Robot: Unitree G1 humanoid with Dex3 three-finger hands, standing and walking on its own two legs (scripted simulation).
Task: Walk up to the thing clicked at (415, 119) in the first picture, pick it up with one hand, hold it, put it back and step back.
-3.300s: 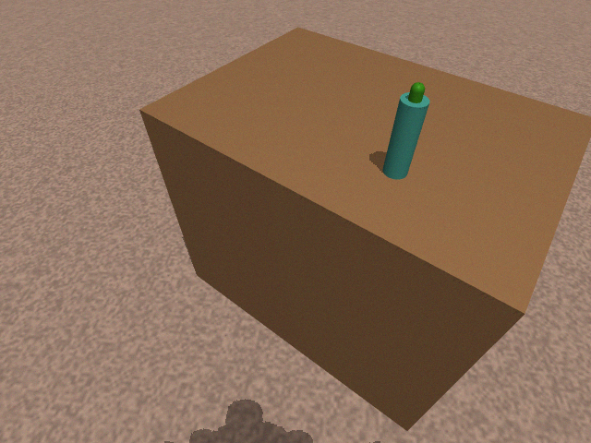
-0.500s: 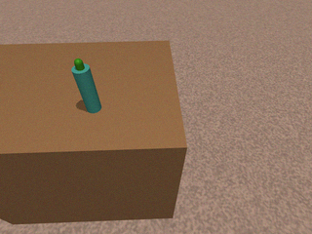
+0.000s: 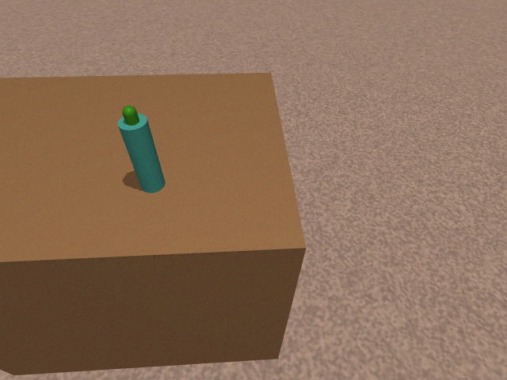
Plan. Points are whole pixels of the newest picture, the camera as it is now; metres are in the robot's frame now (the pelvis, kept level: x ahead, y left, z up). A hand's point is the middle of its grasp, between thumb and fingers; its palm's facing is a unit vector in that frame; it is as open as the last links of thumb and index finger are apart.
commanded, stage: walk up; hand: left
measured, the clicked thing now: (142, 150) +0.53 +0.23 +0.07
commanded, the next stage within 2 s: stand in 0.38 s
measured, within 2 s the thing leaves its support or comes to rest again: neither
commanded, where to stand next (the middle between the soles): +0.05 -0.01 m, yaw +3 degrees
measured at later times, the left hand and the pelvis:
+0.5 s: hand out of the picture +0.09 +0.25 -0.15, palm faces -0.03 -0.94 -0.34, open 7.3 cm; pelvis +0.01 +0.00 +0.00, yaw +0 degrees
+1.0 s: hand out of the picture +0.07 +0.26 -0.16, palm faces +0.00 -0.94 -0.34, open 7.3 cm; pelvis +0.00 +0.01 +0.00, yaw +2 degrees
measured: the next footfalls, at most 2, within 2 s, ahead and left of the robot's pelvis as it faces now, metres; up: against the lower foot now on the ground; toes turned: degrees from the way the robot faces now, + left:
none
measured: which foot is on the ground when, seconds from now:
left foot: down 0.00-1.00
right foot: down 0.00-1.00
